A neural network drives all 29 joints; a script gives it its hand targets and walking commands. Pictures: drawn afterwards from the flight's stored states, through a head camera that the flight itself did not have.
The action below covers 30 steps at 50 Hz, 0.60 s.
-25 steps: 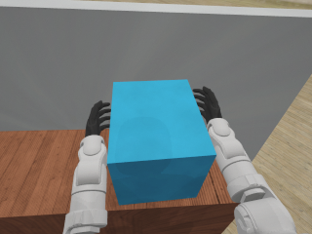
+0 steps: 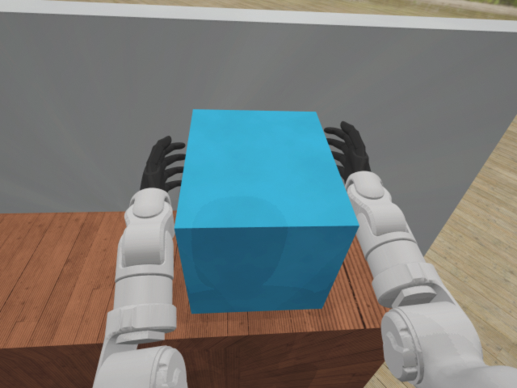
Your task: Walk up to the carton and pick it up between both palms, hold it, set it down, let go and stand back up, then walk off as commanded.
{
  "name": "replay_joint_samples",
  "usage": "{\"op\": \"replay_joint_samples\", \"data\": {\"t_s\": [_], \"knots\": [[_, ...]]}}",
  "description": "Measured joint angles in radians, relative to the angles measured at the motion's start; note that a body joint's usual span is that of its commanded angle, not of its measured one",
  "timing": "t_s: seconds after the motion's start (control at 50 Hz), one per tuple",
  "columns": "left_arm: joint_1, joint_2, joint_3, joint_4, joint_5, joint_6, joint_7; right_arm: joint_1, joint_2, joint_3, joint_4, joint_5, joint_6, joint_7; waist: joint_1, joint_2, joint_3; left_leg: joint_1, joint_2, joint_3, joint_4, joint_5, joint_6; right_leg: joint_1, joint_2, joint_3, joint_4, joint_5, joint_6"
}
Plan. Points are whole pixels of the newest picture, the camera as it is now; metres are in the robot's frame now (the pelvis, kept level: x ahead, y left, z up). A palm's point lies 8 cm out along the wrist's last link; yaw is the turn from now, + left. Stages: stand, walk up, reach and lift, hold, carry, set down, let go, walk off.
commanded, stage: reach and lift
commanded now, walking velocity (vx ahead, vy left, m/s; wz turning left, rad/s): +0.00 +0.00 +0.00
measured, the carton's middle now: (256, 207) +0.37 +0.00 +0.11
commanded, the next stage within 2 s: hold in 0.76 s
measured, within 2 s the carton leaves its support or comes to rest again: neither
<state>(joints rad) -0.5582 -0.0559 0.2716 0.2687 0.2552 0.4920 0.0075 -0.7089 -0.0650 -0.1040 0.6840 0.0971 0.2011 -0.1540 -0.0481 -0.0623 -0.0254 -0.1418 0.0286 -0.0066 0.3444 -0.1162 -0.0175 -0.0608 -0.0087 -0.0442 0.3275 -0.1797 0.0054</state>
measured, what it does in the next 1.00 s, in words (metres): stands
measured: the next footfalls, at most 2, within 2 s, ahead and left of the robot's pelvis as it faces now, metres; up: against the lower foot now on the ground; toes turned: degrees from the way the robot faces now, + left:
none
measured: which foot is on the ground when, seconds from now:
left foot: down 0.00-1.00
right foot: down 0.00-1.00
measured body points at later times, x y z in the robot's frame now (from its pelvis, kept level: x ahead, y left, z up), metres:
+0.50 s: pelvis +0.02 +0.00 +0.00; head -0.03 +0.02 +0.45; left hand +0.39 +0.14 +0.17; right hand +0.40 -0.16 +0.19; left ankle +0.05 +0.13 -0.75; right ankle +0.00 -0.12 -0.75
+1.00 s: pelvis +0.01 -0.01 +0.00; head -0.05 +0.02 +0.45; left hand +0.37 +0.15 +0.19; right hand +0.39 -0.16 +0.21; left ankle +0.05 +0.13 -0.75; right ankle +0.01 -0.12 -0.75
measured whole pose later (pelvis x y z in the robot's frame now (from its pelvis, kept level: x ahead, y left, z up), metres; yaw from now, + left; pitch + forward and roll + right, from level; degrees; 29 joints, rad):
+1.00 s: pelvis +0.01 -0.01 +0.00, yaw +1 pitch -8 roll -1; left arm -0.51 -0.04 0.26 0.09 0.24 0.64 -0.02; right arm -0.68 -0.10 0.00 0.52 0.22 0.32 -0.22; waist -0.07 -0.04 -0.02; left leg -0.07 0.03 -0.03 0.36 -0.15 -0.03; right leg 0.03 0.00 -0.06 0.30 -0.20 0.00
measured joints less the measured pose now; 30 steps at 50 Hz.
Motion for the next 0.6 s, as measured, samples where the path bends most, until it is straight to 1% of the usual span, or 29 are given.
{"op": "replay_joint_samples", "data": {"t_s": [0.2, 0.3, 0.5, 0.6], "knots": [[-0.012, 0.013, 0.000, 0.014, 0.004, 0.009, -0.008, -0.017, 0.006, -0.007, 0.028, 0.004, -0.003, -0.003, -0.015, -0.008, 0.000, 0.004, 0.001, -0.009, 0.000, -0.004, -0.003, 0.012, 0.002, -0.008, -0.010, -0.001, -0.002], [-0.008, 0.017, -0.010, -0.005, 0.000, 0.012, -0.008, -0.006, -0.001, 0.010, 0.002, 0.025, -0.005, -0.008, -0.024, -0.005, -0.001, 0.006, 0.003, -0.010, 0.006, -0.012, -0.004, 0.019, 0.004, -0.008, -0.015, -0.004, -0.002], [0.008, 0.008, -0.009, -0.047, 0.005, 0.046, -0.011, -0.001, -0.026, 0.056, -0.036, 0.072, 0.033, -0.026, -0.023, 0.010, 0.005, 0.040, 0.003, -0.008, 0.003, -0.028, -0.006, 0.054, 0.006, -0.005, -0.023, -0.016, -0.003], [0.033, 0.013, -0.009, -0.088, -0.010, 0.062, -0.017, 0.012, -0.029, 0.086, -0.076, 0.092, 0.049, -0.042, -0.026, 0.013, 0.010, 0.050, 0.003, -0.014, 0.004, -0.034, -0.008, 0.068, 0.007, -0.010, -0.026, -0.021, -0.005]]}}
